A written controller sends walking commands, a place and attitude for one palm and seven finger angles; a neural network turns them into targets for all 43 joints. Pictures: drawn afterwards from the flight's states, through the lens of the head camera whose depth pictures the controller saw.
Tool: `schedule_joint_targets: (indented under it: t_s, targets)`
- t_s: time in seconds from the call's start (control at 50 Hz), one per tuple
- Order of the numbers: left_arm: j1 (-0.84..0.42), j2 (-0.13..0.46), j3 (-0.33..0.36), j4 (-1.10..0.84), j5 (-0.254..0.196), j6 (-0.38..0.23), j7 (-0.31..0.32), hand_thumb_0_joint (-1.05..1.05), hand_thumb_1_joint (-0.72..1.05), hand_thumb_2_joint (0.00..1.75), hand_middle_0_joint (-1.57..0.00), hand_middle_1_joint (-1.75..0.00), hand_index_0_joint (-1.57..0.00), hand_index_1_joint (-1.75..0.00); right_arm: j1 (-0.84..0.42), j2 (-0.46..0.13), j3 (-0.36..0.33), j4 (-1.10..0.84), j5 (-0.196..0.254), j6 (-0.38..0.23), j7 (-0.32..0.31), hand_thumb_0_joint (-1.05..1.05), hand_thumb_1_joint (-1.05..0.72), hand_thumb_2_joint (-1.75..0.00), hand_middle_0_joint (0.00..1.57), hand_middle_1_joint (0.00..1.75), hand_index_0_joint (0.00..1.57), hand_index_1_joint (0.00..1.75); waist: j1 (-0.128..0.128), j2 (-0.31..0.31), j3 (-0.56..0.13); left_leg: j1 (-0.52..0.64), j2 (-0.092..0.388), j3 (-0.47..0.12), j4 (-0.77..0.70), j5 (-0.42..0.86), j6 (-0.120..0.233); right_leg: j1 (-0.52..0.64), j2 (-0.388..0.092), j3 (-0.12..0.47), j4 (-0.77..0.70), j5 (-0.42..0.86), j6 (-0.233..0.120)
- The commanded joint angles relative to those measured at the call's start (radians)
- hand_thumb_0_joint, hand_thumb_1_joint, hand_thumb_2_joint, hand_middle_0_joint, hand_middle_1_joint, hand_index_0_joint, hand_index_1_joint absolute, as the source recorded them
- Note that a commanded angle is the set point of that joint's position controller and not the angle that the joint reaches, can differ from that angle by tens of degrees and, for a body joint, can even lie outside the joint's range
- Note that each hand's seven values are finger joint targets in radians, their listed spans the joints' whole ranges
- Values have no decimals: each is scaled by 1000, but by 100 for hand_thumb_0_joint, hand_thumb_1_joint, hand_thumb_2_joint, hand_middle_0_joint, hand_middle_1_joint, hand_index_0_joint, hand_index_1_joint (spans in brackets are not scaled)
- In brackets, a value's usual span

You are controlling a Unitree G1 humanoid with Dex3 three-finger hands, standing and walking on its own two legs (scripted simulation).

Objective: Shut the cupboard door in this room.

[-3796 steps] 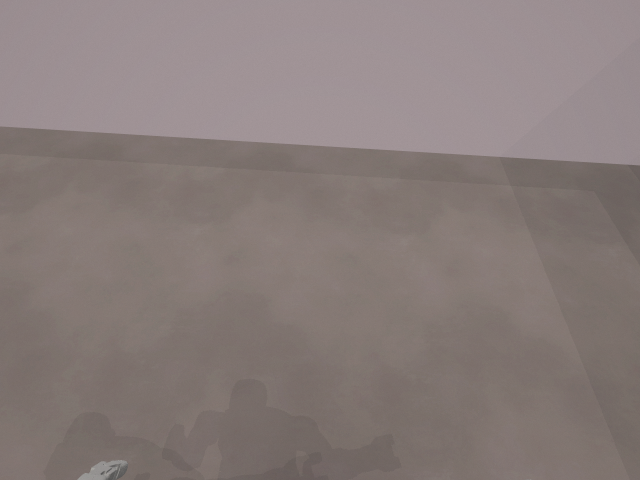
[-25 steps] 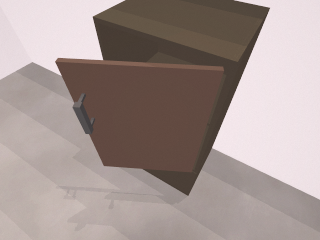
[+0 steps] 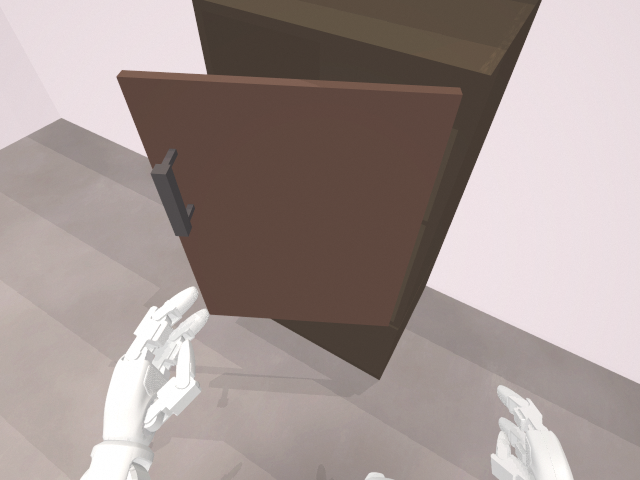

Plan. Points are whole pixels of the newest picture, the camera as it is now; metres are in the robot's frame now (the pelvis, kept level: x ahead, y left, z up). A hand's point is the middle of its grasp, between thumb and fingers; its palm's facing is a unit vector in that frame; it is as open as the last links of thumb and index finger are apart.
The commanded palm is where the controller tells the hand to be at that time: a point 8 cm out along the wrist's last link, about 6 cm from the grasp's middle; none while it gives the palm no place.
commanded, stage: raise the hand and make a fist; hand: left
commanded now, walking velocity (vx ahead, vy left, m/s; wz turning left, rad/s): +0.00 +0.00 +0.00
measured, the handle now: (177, 193) +0.50 +0.24 +0.07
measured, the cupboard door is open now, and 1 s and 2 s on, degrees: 27 27 27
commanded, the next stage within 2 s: bring the fist close to the handle in 1.64 s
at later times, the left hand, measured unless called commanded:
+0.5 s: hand (167, 426) +0.19 +0.18 +0.02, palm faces -0.04 -1.00 -0.03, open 4.4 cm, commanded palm +0.16 +0.23 +0.03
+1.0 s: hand (140, 393) +0.21 +0.20 +0.05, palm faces -0.03 -1.00 -0.05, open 3.1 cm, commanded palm +0.19 +0.26 +0.06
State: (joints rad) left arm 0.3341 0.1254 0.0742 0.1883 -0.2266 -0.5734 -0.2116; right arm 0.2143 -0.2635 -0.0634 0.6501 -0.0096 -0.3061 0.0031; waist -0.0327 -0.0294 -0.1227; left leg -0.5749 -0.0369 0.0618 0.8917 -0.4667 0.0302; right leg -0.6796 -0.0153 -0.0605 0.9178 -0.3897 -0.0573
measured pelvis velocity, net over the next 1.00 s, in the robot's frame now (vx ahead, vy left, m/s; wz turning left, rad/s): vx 0.00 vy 0.02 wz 0.03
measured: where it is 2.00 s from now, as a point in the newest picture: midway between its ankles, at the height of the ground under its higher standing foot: outside the picture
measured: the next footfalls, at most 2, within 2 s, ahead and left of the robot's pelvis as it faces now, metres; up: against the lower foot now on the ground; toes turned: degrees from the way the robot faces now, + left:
none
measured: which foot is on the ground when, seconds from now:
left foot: down 0.00-1.00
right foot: down 0.00-1.00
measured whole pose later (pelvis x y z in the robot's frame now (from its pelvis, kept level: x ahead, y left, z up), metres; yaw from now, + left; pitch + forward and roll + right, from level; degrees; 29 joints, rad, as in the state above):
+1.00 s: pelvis +0.00 +0.02 -0.02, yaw +2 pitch +11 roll -2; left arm 0.43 0.25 0.10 -0.15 -0.25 -0.30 -0.24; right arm 0.25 -0.24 0.04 0.42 0.02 -0.18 -0.04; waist 0.02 0.03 -0.12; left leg -0.70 -0.03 0.00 1.04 -0.54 0.06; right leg -0.74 -0.01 -0.12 0.97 -0.42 -0.03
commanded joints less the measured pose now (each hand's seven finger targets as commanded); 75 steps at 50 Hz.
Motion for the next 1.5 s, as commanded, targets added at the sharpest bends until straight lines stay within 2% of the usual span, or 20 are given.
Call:
schedule_joint_targets:
  t_s: [0.0,0.04,0.08,0.14,0.16,0.22,0.28,0.36,0.4,0.46,0.58,0.68,0.76,0.84,1.0,1.16,1.22,1.34,1.4,1.48]
  targets:
    - [253,135,75,-108,-20,-59,-128,0,90,90,-46,-58,-46,-58,-122,-111,-36,-300,25,12,13,0,-90,-90,20,30,20,30,114,-13,-67,-280,-32,-27,53,94,-24,78,-37,149,-26,-41,5]
    - [118,153,75,-269,-40,-5,-89,0,90,90,-49,-62,-49,-62,-113,-110,-25,-358,31,27,-4,0,-90,-90,20,30,20,30,96,55,-111,-285,-24,-39,65,35,-13,17,-23,138,-6,-158,8]
    - [10,173,73,-448,-30,-12,-22,0,90,90,-53,-66,-53,-66,-70,-100,-17,-371,25,37,-16,0,-90,-90,20,30,20,30,63,83,-163,-278,-2,-75,86,-12,-4,-46,-9,132,0,-219,16]
    - [-65,162,10,-638,-3,-58,31,0,90,90,-58,-72,-58,-72,-26,-99,-2,-367,19,35,-31,0,-90,-90,20,30,20,30,8,101,-225,-229,15,-108,126,17,5,-92,11,96,36,-131,18]
    - [-112,151,-30,-676,1,-64,29,0,90,90,-60,-74,-60,-74,-27,-105,9,-363,15,34,-37,0,-90,-90,20,30,20,30,-18,90,-221,-231,20,-120,137,13,10,-118,17,85,47,-121,22]
    - [-42,140,-79,-585,13,-7,-2,0,90,90,-66,-80,-66,-80,-11,-116,21,-340,24,28,-50,0,-90,-90,20,30,20,30,-32,105,-160,-256,24,-139,124,-40,6,-141,19,60,37,-144,25]
    - [44,167,-50,-479,16,129,-31,0,90,90,-71,-86,-71,-86,-7,-115,30,-346,42,43,-60,0,-90,-90,20,30,20,30,-9,60,-151,-292,20,-136,92,-86,4,-85,11,67,-12,-210,32]
    - [91,228,75,-497,-6,261,-4,0,90,90,-79,-94,-79,-94,-37,-92,41,-372,50,66,-70,0,-90,-90,20,30,20,30,55,38,-197,-274,15,-125,34,-44,0,35,8,60,-47,-213,31]
    - [100,218,106,-550,-30,256,27,0,90,90,-82,-98,-82,-98,-30,-78,41,-372,44,64,-72,0,-90,-90,20,30,20,30,69,35,-220,-241,15,-125,15,24,-7,79,7,43,-45,-142,30]
    - [91,199,88,-550,-29,200,54,0,90,90,-88,-104,-88,-104,-33,-79,48,-357,31,50,-71,0,-90,-90,20,30,20,30,55,26,-181,-239,21,-125,15,68,-8,64,11,27,-30,-92,26]
    - [111,186,37,-517,-18,133,14,0,90,90,-99,-116,-99,-116,9,-110,30,-343,29,32,-62,0,-90,-90,20,30,20,30,27,38,-144,-204,27,-133,-2,77,-15,19,10,8,-19,-53,24]
    - [114,229,91,-584,-26,144,17,0,90,90,-108,-126,-108,-126,28,-108,24,-352,32,42,-65,0,-90,-90,20,30,20,30,46,93,-201,-135,24,-126,-19,187,-20,81,14,0,-14,63,19]
    - [116,222,101,-573,-33,153,21,0,90,90,-115,-134,-115,-134,38,-105,25,-350,32,61,-64,0,-90,-90,20,30,20,30,41,73,-181,-111,27,-126,-24,263,-26,104,23,-9,-16,141,20]
    - [91,202,71,-550,-31,179,-2,0,90,90,-123,-142,-123,-142,41,-111,30,-360,35,76,-62,0,-90,-90,20,30,20,30,26,91,-138,-88,31,-128,-40,239,-33,81,25,-14,-37,124,24]
    - [32,241,131,-545,-54,227,-38,0,90,90,-130,-150,-130,-150,47,-106,42,-356,39,79,-66,0,-90,-90,20,30,20,30,33,77,-178,-31,34,-130,-56,336,-39,156,28,-16,-56,225,24]
    - [-39,274,166,-501,-79,253,-75,0,90,90,-130,-150,-130,-150,30,-116,52,-337,43,69,-71,0,-90,-90,20,30,20,30,32,61,-155,-36,30,-124,-79,299,-27,207,23,1,-102,214,23]
    - [-54,283,179,-507,-85,255,-78,0,90,90,-130,-150,-130,-150,31,-112,54,-329,45,58,-71,0,-90,-90,20,30,20,30,39,105,-164,-9,29,-123,-97,309,-33,216,19,-1,-111,219,23]
    - [-22,256,166,-455,-90,256,-82,0,90,90,-130,-150,-130,-150,27,-116,47,-324,46,48,-67,0,-90,-90,20,30,20,30,39,63,-116,-31,25,-117,-110,272,-32,207,17,2,-129,185,26]
    - [-43,275,181,-483,-87,240,-76,0,90,90,-130,-150,-130,-150,27,-118,44,-325,43,44,-65,0,-90,-90,20,30,20,30,46,72,-155,-25,23,-112,-108,278,-29,228,14,12,-127,192,25]
    - [-43,266,173,-474,-83,222,-68,0,90,90,-130,-150,-130,-150,28,-117,42,-318,43,42,-64,0,-90,-90,20,30,20,30,40,59,-137,-33,23,-112,-106,257,-26,216,15,13,-127,174,25]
